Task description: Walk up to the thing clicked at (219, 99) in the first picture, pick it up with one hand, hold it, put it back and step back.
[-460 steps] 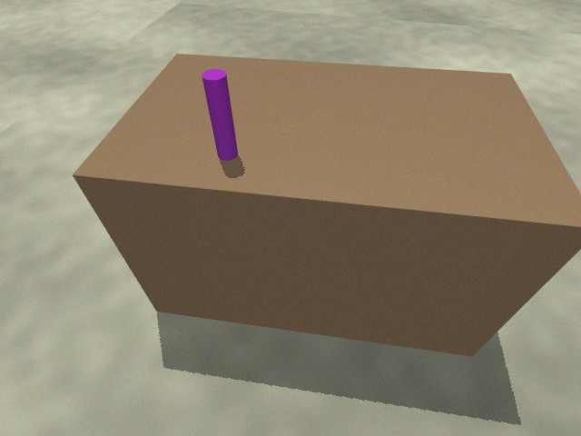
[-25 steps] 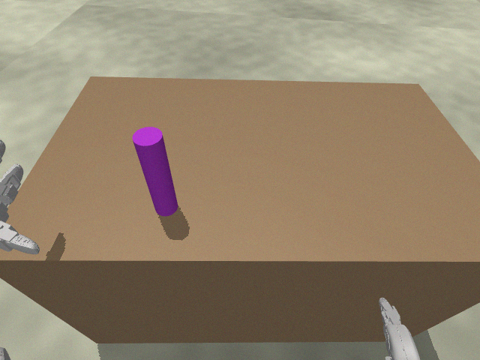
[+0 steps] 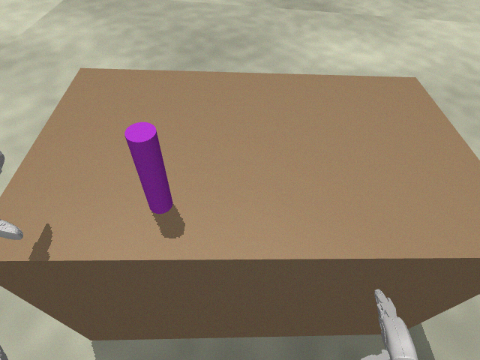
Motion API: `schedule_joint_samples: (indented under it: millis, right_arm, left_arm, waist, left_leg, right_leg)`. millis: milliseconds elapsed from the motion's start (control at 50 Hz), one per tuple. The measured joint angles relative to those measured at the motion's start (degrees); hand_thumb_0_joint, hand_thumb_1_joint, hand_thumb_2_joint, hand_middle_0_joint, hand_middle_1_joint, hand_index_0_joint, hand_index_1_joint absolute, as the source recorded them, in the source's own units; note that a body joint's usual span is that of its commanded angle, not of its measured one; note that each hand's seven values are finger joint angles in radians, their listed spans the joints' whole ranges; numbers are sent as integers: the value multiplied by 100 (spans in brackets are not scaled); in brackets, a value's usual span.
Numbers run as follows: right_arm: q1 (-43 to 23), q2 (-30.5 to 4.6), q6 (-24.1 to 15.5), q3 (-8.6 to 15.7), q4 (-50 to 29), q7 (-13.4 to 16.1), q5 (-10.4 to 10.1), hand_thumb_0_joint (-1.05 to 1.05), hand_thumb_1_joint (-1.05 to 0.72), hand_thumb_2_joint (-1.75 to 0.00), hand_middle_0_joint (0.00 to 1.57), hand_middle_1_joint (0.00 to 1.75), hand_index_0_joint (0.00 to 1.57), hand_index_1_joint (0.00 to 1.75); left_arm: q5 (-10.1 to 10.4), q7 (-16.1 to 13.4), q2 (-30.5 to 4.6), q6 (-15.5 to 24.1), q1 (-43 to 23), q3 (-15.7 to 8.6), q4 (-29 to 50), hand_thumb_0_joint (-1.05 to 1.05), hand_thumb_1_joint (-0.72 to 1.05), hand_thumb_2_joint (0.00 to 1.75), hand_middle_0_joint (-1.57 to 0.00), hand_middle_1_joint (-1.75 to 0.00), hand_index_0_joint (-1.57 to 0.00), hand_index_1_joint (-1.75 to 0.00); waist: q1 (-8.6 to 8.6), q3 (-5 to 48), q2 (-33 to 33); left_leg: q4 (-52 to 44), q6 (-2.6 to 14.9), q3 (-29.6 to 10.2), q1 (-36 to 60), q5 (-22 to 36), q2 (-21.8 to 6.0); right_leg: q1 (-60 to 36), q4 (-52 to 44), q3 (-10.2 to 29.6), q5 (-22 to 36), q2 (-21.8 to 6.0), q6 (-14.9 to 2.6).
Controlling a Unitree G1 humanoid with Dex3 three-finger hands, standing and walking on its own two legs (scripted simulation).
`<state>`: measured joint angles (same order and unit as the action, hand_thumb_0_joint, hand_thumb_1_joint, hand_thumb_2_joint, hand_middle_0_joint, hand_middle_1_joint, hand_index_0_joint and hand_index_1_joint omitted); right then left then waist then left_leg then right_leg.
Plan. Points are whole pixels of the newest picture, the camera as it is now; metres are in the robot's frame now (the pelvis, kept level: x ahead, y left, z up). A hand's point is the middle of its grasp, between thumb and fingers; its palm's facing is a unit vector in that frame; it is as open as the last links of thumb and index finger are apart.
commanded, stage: go down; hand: left
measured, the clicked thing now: (152, 173) +0.46 +0.16 +0.04
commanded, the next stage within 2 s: approach in 1.14 s
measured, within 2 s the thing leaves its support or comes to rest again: neither
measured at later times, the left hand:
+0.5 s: hand (2, 180) +0.38 +0.35 +0.12, palm faces +0.10 -1.00 +0.01, open 17.3 cm
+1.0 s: hand out of the picture +0.37 +0.36 +0.12, palm faces +0.11 -0.99 +0.01, open 17.2 cm
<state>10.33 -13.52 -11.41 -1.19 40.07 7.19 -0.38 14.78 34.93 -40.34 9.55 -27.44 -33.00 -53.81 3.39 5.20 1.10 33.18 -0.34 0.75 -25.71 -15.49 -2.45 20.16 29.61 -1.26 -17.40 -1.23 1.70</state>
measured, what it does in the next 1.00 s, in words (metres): stands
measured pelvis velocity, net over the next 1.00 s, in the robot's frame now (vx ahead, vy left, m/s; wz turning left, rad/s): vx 0.00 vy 0.01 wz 0.00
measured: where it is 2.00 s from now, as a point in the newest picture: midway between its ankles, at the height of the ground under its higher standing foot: outside the picture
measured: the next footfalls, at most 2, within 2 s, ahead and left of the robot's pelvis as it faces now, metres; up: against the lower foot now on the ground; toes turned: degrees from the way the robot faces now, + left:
none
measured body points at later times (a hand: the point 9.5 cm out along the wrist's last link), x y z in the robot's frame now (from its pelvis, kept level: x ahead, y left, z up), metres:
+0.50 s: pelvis +0.00 +0.00 -0.01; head +0.04 +0.03 +0.44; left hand +0.37 +0.40 +0.13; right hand +0.15 -0.26 -0.08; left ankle +0.01 +0.12 -0.73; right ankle -0.03 -0.14 -0.73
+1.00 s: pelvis +0.00 +0.01 -0.01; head +0.04 +0.03 +0.44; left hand +0.36 +0.41 +0.12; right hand +0.16 -0.25 -0.08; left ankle +0.01 +0.12 -0.73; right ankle -0.03 -0.14 -0.73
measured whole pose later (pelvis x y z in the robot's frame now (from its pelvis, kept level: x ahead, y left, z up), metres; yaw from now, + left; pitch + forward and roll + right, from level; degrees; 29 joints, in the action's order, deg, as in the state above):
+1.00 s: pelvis +0.00 +0.01 -0.01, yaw +0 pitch +11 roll -2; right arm 13.3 -13.9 -11.5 -1.3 34.2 6.6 -0.3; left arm 13.7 34.8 -42.3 8.5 -29.9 -34.0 -54.5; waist 3.9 6.8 1.0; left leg 40.1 0.1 0.4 -32.3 -18.6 -2.6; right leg 26.3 35.6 -1.3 -20.1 -1.1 2.1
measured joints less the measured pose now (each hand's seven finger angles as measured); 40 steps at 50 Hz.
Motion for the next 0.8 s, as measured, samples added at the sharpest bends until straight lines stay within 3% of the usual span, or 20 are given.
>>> schedule_joint_samples:
  millis: [320,800]
  right_arm:
    - [102,-48,-33,-45,-273,-34,29,-1,52,-5,6,6,6,5]
    - [235,-47,9,34,-422,-71,13,-1,52,-5,6,6,6,5]
  left_arm:
    - [-126,-1,-304,25,-420,-81,-439,-2,-51,5,-5,-3,-6,-3]
    - [-157,-26,-208,-100,-246,-89,-145,-2,-48,5,-5,-3,-6,-3]
  waist:
    - [116,46,28]
    - [63,205,-19]
  left_leg:
    - [343,7,-27,-436,-108,-26]
    - [656,50,-9,-636,-313,-28]
  right_leg:
    - [418,317,-9,-98,23,3]
    - [577,523,19,-237,18,52]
